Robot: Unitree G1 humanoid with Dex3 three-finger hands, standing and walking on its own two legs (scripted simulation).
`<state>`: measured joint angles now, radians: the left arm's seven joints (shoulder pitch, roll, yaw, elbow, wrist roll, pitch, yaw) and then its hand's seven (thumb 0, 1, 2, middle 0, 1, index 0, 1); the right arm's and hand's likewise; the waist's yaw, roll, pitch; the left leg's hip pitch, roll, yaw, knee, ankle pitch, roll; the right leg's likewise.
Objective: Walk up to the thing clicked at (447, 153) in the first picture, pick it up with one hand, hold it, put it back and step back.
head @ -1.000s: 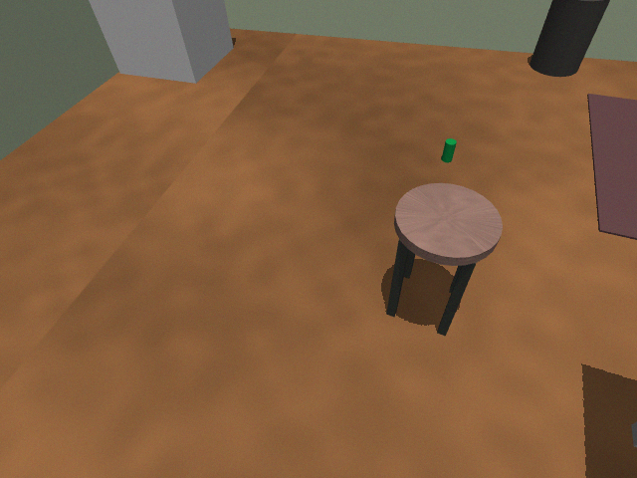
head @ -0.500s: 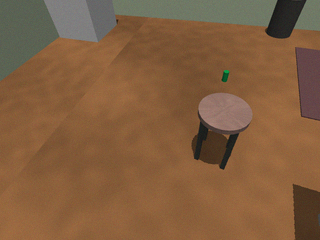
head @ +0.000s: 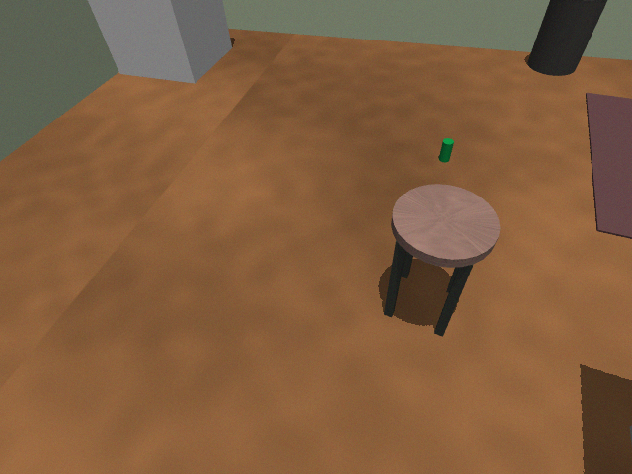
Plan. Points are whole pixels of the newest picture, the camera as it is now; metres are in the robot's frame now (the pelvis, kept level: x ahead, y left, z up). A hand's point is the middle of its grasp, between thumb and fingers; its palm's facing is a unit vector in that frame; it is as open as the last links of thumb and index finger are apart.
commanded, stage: stand
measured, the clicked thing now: (446, 150) +1.68 -0.51 -0.73
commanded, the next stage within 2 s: walk up in 0.12 s
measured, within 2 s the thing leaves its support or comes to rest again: neither
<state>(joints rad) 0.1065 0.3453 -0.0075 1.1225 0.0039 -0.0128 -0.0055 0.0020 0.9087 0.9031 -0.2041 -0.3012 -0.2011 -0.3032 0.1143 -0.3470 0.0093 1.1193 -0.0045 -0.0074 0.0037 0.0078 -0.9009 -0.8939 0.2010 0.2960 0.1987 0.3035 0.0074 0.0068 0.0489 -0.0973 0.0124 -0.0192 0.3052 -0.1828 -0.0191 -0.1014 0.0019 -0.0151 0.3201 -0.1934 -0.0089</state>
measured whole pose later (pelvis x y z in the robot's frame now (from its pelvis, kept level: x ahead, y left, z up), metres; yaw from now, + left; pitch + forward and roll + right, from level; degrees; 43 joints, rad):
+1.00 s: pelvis +0.00 +0.06 -0.02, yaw -54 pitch -2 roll +0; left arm 0.25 0.39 0.02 0.63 0.02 0.01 -0.02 0.00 0.91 0.90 -0.21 -0.30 -0.20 -0.30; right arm 0.26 -0.43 -0.07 0.74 -0.01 0.05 0.05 0.01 -0.90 -0.89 0.20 0.30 0.20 0.30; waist -0.03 0.06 0.12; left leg -0.47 0.07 -0.02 0.98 -0.46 -0.04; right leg -0.28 0.07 0.14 0.61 -0.30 -0.02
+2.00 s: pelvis +0.03 +0.09 -0.04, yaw -91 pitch -2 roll +0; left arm 0.25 0.43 0.05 0.79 0.00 0.01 0.01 0.00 0.91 0.90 -0.21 -0.30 -0.20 -0.30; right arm 0.26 -0.38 -0.03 0.79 -0.03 -0.02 0.02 0.01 -0.90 -0.89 0.20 0.30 0.20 0.30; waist -0.01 -0.02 0.11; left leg -0.35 0.05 0.08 0.75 -0.36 0.02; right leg -0.47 0.08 0.11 1.08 -0.49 -0.02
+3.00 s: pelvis +0.04 +0.07 -0.01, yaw -100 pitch -2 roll +0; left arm 0.08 0.36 -0.02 1.11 0.00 -0.02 0.00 0.00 0.91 0.90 -0.20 -0.30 -0.20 -0.30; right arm 0.09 -0.37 -0.01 1.11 0.00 0.00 0.02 0.01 -0.90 -0.89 0.20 0.30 0.20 0.30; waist -0.02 0.01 0.06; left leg -0.17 0.05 0.07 0.42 -0.21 -0.02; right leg -0.19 0.01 0.13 0.44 -0.21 0.03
